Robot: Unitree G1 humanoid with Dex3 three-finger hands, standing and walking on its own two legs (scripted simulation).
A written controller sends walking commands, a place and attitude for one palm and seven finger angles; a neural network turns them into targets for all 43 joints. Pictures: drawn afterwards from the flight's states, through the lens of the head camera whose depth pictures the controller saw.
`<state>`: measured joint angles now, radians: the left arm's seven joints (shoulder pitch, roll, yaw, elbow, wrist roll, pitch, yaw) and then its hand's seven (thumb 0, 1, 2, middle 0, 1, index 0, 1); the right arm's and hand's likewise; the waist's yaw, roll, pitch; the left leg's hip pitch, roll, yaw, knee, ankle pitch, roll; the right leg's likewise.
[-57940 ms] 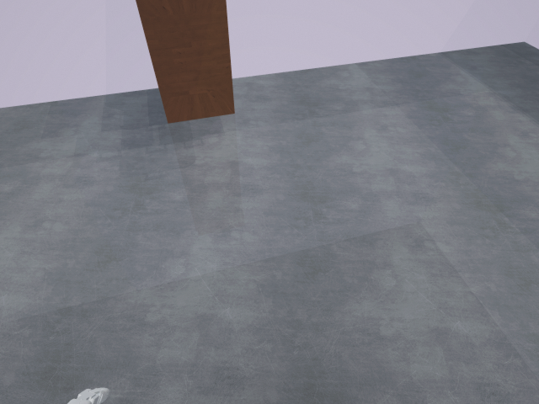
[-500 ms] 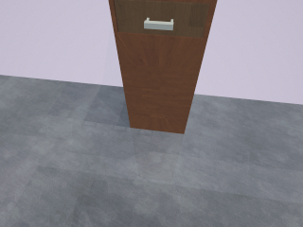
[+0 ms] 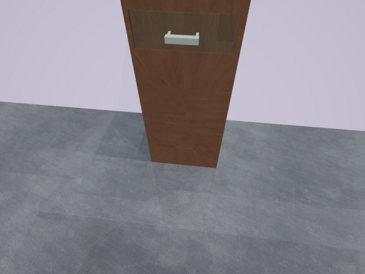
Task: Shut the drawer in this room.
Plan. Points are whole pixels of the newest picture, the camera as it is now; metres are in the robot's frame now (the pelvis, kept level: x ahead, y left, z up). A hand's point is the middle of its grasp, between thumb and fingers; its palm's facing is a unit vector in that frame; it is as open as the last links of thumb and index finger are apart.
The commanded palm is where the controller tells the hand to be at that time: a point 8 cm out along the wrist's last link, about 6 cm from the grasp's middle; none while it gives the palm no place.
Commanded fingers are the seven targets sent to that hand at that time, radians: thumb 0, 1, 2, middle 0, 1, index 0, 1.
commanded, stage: look to check the result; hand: left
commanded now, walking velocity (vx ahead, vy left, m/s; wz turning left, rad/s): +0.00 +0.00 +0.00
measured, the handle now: (182, 37) +0.85 +0.05 +0.11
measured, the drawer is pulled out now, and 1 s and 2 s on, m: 0.00 0.00 0.00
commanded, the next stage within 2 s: stand and wait in 0.58 s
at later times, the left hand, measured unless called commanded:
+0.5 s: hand out of the picture +0.01 +0.16 -0.17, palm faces +0.04 -0.98 -0.20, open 7.4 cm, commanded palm none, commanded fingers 0.00 0.90 0.90 -0.20 -0.30 -0.20 -0.30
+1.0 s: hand out of the picture +0.03 +0.17 -0.17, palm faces +0.03 -0.97 -0.23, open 7.4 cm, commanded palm none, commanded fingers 0.00 0.90 0.90 -0.20 -0.30 -0.20 -0.30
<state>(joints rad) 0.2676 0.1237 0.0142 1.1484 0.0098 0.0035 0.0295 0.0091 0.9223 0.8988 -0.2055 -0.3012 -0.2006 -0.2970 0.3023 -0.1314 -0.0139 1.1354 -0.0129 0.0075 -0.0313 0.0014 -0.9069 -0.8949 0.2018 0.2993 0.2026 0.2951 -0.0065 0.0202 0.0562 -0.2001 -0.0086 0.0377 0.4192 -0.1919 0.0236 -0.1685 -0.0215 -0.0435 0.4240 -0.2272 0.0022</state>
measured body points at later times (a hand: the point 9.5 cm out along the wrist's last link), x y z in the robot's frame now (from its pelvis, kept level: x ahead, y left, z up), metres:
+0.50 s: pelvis +0.01 -0.01 +0.00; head +0.02 -0.02 +0.45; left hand +0.01 +0.21 -0.16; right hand +0.01 -0.23 -0.16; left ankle +0.02 +0.10 -0.74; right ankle +0.00 -0.12 -0.74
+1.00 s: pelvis +0.01 -0.02 +0.00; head +0.03 -0.03 +0.45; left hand +0.03 +0.22 -0.15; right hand +0.02 -0.26 -0.16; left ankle +0.02 +0.10 -0.74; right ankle +0.00 -0.12 -0.74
